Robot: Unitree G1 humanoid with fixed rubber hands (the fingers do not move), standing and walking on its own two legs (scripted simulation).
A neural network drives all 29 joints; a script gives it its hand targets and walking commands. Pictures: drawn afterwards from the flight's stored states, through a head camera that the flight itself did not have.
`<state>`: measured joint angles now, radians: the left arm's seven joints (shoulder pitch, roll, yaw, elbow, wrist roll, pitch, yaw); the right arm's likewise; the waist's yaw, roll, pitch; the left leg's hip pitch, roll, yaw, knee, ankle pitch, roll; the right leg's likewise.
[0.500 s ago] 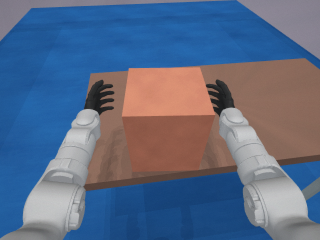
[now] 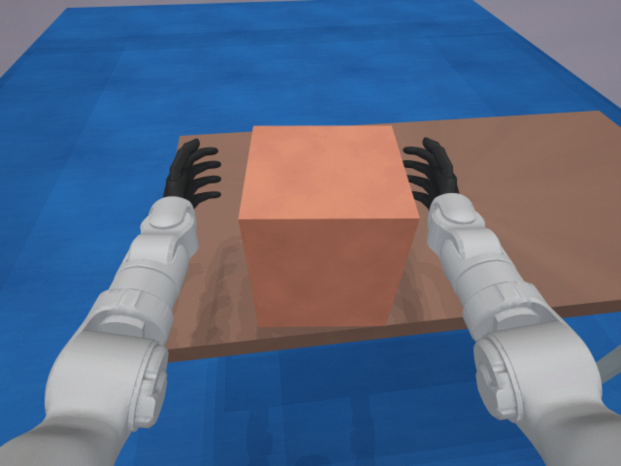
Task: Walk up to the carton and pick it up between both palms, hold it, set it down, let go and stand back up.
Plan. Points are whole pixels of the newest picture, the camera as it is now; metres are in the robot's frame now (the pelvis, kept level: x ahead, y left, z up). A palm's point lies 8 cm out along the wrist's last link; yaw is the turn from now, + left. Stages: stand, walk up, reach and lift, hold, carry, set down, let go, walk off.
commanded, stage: set down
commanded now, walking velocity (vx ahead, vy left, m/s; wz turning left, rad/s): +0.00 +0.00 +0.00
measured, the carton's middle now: (322, 230) +0.48 +0.00 +0.05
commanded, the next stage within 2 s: let go in 1.48 s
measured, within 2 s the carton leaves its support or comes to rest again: rests again in 0.12 s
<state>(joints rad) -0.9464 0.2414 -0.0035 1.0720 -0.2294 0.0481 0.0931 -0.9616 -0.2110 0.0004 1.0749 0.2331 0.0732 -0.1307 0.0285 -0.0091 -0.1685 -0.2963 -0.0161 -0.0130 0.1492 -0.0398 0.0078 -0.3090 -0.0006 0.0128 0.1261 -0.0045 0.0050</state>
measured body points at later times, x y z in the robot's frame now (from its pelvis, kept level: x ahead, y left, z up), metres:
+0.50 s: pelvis +0.00 +0.00 +0.00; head +0.04 +0.01 +0.45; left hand +0.47 +0.21 +0.17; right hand +0.49 -0.15 +0.16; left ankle +0.01 +0.11 -0.75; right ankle +0.02 -0.12 -0.75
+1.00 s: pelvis -0.01 +0.00 +0.00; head +0.05 +0.00 +0.44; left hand +0.46 +0.21 +0.15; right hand +0.48 -0.15 +0.15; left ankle +0.01 +0.11 -0.75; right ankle +0.02 -0.12 -0.75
